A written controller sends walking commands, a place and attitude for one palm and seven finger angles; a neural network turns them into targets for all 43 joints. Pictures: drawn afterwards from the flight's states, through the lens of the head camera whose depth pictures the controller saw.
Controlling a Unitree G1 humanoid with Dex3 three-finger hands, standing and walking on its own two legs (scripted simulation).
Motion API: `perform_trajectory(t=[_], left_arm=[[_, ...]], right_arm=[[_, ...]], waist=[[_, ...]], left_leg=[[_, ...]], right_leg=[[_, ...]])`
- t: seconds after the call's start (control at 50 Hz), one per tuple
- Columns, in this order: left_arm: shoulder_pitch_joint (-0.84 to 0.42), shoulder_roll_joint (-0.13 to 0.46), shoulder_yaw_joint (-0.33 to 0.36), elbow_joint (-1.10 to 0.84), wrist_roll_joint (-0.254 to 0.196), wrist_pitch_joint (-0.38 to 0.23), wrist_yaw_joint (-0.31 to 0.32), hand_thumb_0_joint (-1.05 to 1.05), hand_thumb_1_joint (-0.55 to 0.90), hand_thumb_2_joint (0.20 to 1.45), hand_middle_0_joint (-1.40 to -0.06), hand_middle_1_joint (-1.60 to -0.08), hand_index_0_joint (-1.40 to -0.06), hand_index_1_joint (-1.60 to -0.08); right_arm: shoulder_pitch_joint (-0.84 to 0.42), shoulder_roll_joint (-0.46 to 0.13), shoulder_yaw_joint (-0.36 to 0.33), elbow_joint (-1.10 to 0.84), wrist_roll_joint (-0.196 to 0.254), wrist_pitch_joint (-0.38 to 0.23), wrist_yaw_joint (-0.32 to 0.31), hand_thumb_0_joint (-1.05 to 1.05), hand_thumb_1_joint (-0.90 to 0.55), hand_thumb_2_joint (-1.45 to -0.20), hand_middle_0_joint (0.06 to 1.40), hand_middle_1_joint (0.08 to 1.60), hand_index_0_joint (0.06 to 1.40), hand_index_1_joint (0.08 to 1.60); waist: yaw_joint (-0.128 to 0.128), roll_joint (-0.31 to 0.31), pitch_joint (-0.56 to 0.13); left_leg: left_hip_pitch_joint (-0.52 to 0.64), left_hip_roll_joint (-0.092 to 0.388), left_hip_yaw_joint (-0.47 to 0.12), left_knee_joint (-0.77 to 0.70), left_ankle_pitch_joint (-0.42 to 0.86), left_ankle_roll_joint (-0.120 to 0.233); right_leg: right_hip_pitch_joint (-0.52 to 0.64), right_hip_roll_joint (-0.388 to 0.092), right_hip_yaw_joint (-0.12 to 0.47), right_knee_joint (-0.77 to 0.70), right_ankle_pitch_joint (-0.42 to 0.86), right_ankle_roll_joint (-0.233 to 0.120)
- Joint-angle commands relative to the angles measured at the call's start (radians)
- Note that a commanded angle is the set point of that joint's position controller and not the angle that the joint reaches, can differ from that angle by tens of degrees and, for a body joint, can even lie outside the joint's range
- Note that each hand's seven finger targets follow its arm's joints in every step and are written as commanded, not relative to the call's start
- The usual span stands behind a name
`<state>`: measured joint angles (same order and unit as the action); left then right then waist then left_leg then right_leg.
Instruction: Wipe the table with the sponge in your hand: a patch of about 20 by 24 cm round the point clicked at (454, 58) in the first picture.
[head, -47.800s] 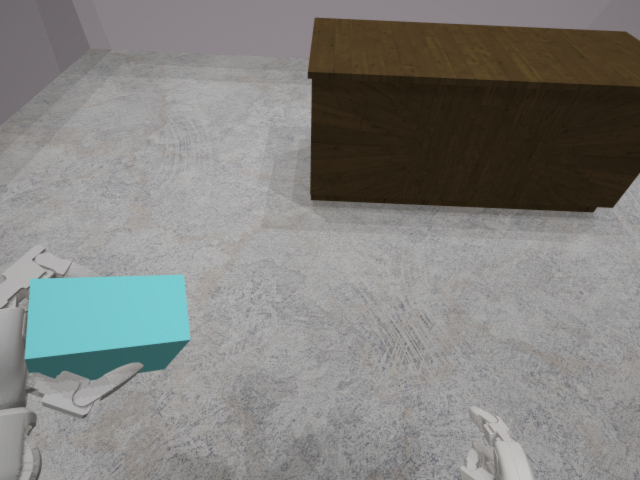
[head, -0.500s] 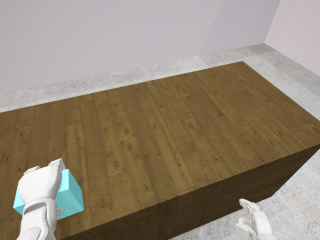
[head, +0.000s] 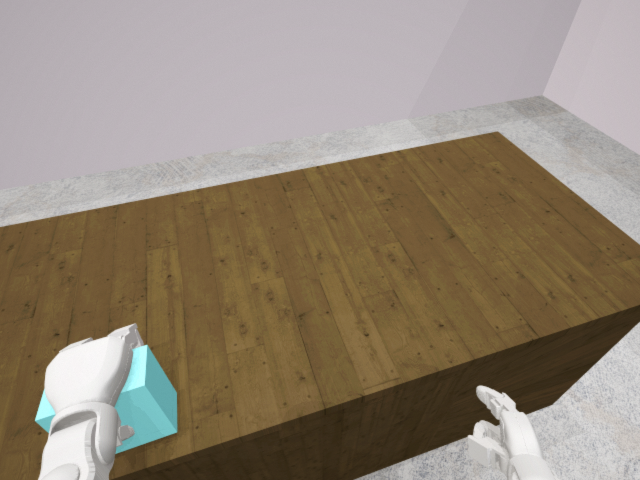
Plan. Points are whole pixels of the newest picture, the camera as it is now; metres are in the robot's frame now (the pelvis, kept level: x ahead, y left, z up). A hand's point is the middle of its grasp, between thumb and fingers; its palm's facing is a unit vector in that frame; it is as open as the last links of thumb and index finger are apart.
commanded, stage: lift the sponge slowly off the table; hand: left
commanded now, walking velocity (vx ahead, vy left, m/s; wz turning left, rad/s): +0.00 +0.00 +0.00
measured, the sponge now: (121, 412) +0.19 +0.31 -0.05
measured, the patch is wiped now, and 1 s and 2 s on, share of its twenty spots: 1.00 1.00 1.00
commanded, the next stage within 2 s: bring the sponge back beside the body in 1.46 s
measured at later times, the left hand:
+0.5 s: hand (100, 385) +0.19 +0.31 +0.03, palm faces -0.04 -0.12 -0.99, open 10.5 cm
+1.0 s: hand (92, 371) +0.19 +0.30 +0.06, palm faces -0.01 -0.12 -0.99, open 10.5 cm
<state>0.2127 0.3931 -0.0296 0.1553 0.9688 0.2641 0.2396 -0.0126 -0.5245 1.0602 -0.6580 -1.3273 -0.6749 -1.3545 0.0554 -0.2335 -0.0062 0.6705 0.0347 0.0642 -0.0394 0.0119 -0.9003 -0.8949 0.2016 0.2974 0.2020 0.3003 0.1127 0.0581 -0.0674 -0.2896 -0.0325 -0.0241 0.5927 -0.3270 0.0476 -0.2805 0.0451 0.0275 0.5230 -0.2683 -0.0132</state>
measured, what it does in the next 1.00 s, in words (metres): stands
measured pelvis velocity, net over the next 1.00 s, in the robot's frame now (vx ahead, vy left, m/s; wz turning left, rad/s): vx -0.01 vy -0.01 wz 0.01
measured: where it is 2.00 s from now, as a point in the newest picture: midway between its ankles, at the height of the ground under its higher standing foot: outside the picture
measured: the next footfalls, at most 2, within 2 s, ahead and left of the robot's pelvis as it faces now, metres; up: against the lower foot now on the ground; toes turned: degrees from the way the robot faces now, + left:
none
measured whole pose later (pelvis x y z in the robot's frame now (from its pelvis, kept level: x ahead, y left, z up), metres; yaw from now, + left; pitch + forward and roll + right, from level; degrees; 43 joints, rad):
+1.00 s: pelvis -0.01 -0.01 +0.01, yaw +0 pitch -4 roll -1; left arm 0.20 0.46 -0.01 -0.03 0.91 0.32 0.07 -0.01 -0.54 1.06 -0.69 -1.29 -0.71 -1.32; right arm 0.02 -0.25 0.03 0.69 0.04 0.07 -0.05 0.01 -0.90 -0.89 0.20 0.30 0.20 0.30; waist 0.13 0.08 -0.01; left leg -0.12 -0.03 -0.04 0.44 -0.25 0.03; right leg -0.11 0.05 0.02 0.38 -0.20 -0.03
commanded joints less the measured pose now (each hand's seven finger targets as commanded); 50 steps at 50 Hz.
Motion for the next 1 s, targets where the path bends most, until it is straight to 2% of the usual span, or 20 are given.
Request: perform_trajectory(t=[0.0,0.06,0.08,0.14,0.18,0.2,0.26,0.3,0.34,0.38,0.5,0.54,0.58,0.64,0.68,0.72,0.78,0.86,0.9,0.98], left_arm=[[-0.181,0.198,0.099,-0.222,0.014,-0.006,0.029,0.000,0.100,1.300,-1.200,-1.600,-1.200,-1.600],[-0.168,0.202,0.101,-0.232,0.018,-0.006,0.022,0.000,0.100,1.300,-1.200,-1.600,-1.200,-1.600],[-0.197,0.241,0.133,-0.258,0.016,-0.009,0.023,0.000,0.100,1.300,-1.200,-1.600,-1.200,-1.600],[-0.211,0.226,0.114,-0.232,0.023,-0.006,0.017,0.000,0.100,1.300,-1.200,-1.600,-1.200,-1.600],[-0.233,0.272,0.158,-0.263,0.017,-0.012,0.014,0.000,0.100,1.300,-1.200,-1.600,-1.200,-1.600],[-0.213,0.229,0.117,-0.272,0.014,-0.012,0.009,0.000,0.100,1.300,-1.200,-1.600,-1.200,-1.600],[-0.166,0.210,0.106,-0.261,0.010,-0.007,-0.005,0.000,0.100,1.300,-1.200,-1.600,-1.200,-1.600],[-0.185,0.240,0.129,-0.268,-0.001,-0.002,-0.014,0.000,0.100,1.300,-1.200,-1.600,-1.200,-1.600],[-0.196,0.217,0.101,-0.276,0.002,0.006,-0.026,0.000,0.100,1.300,-1.200,-1.600,-1.200,-1.600],[-0.214,0.266,0.146,-0.296,-0.004,0.005,-0.031,0.000,0.100,1.300,-1.200,-1.600,-1.200,-1.600],[-0.224,0.243,0.118,-0.319,-0.006,0.007,-0.049,0.000,0.100,1.300,-1.200,-1.600,-1.200,-1.600],[-0.246,0.240,0.111,-0.294,-0.003,0.013,-0.055,0.000,0.100,1.300,-1.200,-1.600,-1.200,-1.600],[-0.289,0.285,0.146,-0.340,-0.004,0.007,-0.057,0.000,0.100,1.300,-1.200,-1.600,-1.200,-1.600],[-0.250,0.242,0.109,-0.321,-0.001,0.019,-0.068,0.000,0.100,1.300,-1.200,-1.600,-1.200,-1.600],[-0.263,0.293,0.155,-0.333,-0.013,0.025,-0.073,0.000,0.100,1.300,-1.200,-1.600,-1.200,-1.600],[-0.245,0.269,0.130,-0.363,-0.009,0.029,-0.080,0.000,0.100,1.300,-1.200,-1.600,-1.200,-1.600],[-0.190,0.311,0.180,-0.376,-0.026,0.040,-0.086,0.000,0.100,1.300,-1.200,-1.600,-1.200,-1.600],[-0.230,0.270,0.128,-0.380,-0.023,0.054,-0.108,0.000,0.100,1.300,-1.200,-1.600,-1.200,-1.600],[-0.223,0.304,0.163,-0.398,-0.031,0.051,-0.112,0.000,0.100,1.300,-1.200,-1.600,-1.200,-1.600],[-0.247,0.353,0.200,-0.410,-0.039,0.041,-0.126,0.000,0.100,1.300,-1.200,-1.600,-1.200,-1.600]], right_arm=[[-0.186,-0.120,-0.040,-0.163,-0.004,-0.055,-0.016,0.000,-0.900,-0.900,0.200,0.300,0.200,0.300],[-0.198,-0.118,-0.038,-0.161,-0.004,-0.059,-0.013,0.000,-0.900,-0.900,0.200,0.300,0.200,0.300],[-0.202,-0.121,-0.036,-0.156,-0.007,-0.059,-0.017,0.000,-0.900,-0.900,0.200,0.300,0.200,0.300],[-0.202,-0.118,-0.033,-0.150,-0.008,-0.059,-0.019,0.000,-0.900,-0.900,0.200,0.300,0.200,0.300],[-0.213,-0.123,-0.032,-0.149,-0.006,-0.058,-0.022,0.000,-0.900,-0.900,0.200,0.300,0.200,0.300],[-0.212,-0.115,-0.035,-0.158,-0.005,-0.059,-0.023,0.000,-0.900,-0.900,0.200,0.300,0.200,0.300],[-0.219,-0.114,-0.033,-0.151,-0.004,-0.063,-0.017,0.000,-0.900,-0.900,0.200,0.300,0.200,0.300],[-0.216,-0.121,-0.032,-0.150,-0.004,-0.057,-0.018,0.000,-0.900,-0.900,0.200,0.300,0.200,0.300],[-0.228,-0.118,-0.028,-0.153,-0.003,-0.057,-0.017,0.000,-0.900,-0.900,0.200,0.300,0.200,0.300],[-0.235,-0.125,-0.026,-0.151,-0.005,-0.057,-0.020,0.000,-0.900,-0.900,0.200,0.300,0.200,0.300],[-0.236,-0.119,-0.022,-0.160,-0.001,-0.058,-0.020,0.000,-0.900,-0.900,0.200,0.300,0.200,0.300],[-0.238,-0.120,-0.022,-0.151,-0.001,-0.058,-0.022,0.000,-0.900,-0.900,0.200,0.300,0.200,0.300],[-0.247,-0.125,-0.021,-0.154,-0.001,-0.063,-0.025,0.000,-0.900,-0.900,0.200,0.300,0.200,0.300],[-0.246,-0.121,-0.018,-0.156,-0.001,-0.062,-0.021,0.000,-0.900,-0.900,0.200,0.300,0.200,0.300],[-0.250,-0.128,-0.015,-0.153,0.002,-0.060,-0.022,0.000,-0.900,-0.900,0.200,0.300,0.200,0.300],[-0.260,-0.120,-0.014,-0.162,0.003,-0.059,-0.018,0.000,-0.900,-0.900,0.200,0.300,0.200,0.300],[-0.260,-0.129,-0.012,-0.162,0.002,-0.053,-0.014,0.000,-0.900,-0.900,0.200,0.300,0.200,0.300],[-0.269,-0.125,-0.010,-0.166,0.005,-0.047,-0.017,0.000,-0.900,-0.900,0.200,0.300,0.200,0.300],[-0.267,-0.128,-0.009,-0.170,0.004,-0.052,-0.021,0.000,-0.900,-0.900,0.200,0.300,0.200,0.300],[-0.266,-0.135,-0.006,-0.161,0.003,-0.048,-0.025,0.000,-0.900,-0.900,0.200,0.300,0.200,0.300]], waist=[[-0.003,0.015,-0.159],[0.001,0.020,-0.152],[0.004,0.033,-0.155],[-0.004,0.019,-0.129],[0.006,0.030,-0.144],[0.004,0.045,-0.146],[0.009,0.036,-0.135],[0.006,0.027,-0.122],[0.003,0.030,-0.106],[0.010,0.024,-0.116],[0.006,0.049,-0.097],[0.004,0.019,-0.087],[0.010,0.037,-0.111],[0.009,0.024,-0.101],[0.010,0.024,-0.096],[0.013,0.052,-0.115],[0.021,0.028,-0.112],[0.010,0.019,-0.083],[0.020,0.043,-0.104],[0.006,0.009,-0.092]], left_leg=[[0.089,0.013,-0.075,-0.106,0.291,-0.006],[0.103,0.012,-0.076,-0.113,0.312,-0.009],[0.112,0.011,-0.082,-0.120,0.303,-0.007],[0.110,0.010,-0.074,-0.127,0.289,-0.007],[0.127,0.009,-0.082,-0.138,0.289,-0.007],[0.132,0.009,-0.073,-0.134,0.288,-0.003],[0.145,0.010,-0.078,-0.141,0.313,-0.008],[0.134,0.009,-0.076,-0.155,0.287,-0.005],[0.139,0.011,-0.078,-0.163,0.288,-0.006],[0.149,0.009,-0.081,-0.172,0.283,-0.005],[0.153,0.011,-0.081,-0.189,0.261,-0.001],[0.153,0.011,-0.079,-0.193,0.248,-0.003],[0.170,0.010,-0.086,-0.202,0.251,-0.004],[0.166,0.009,-0.082,-0.201,0.273,-0.004],[0.163,0.010,-0.083,-0.214,0.261,-0.006],[0.172,0.007,-0.077,-0.210,0.287,-0.006],[0.170,0.007,-0.083,-0.215,0.299,-0.007],[0.175,0.008,-0.077,-0.217,0.287,-0.004],[0.189,0.004,-0.079,-0.213,0.289,0.002],[0.192,0.004,-0.078,-0.214,0.290,0.000]], right_leg=[[0.077,0.006,0.051,-0.072,0.220,-0.082],[0.088,0.003,0.051,-0.083,0.238,-0.084],[0.095,0.008,0.070,-0.089,0.222,-0.086],[0.091,0.005,0.053,-0.104,0.206,-0.083],[0.114,0.006,0.076,-0.114,0.203,-0.088],[0.115,0.004,0.058,-0.114,0.197,-0.084],[0.118,0.003,0.061,-0.125,0.218,-0.086],[0.131,0.005,0.063,-0.135,0.193,-0.085],[0.124,0.003,0.063,-0.144,0.187,-0.085],[0.143,0.004,0.082,-0.151,0.185,-0.086],[0.148,0.005,0.059,-0.165,0.146,-0.084],[0.139,0.002,0.061,-0.177,0.128,-0.082],[0.158,0.004,0.082,-0.176,0.131,-0.085],[0.165,0.003,0.064,-0.179,0.155,-0.084],[0.177,0.004,0.082,-0.183,0.143,-0.086],[0.194,-0.002,0.071,-0.180,0.173,-0.085],[0.218,-0.001,0.086,-0.181,0.193,-0.086],[0.194,-0.005,0.071,-0.197,0.171,-0.080],[0.215,-0.003,0.071,-0.195,0.182,-0.083],[0.213,-0.006,0.100,-0.204,0.196,-0.081]])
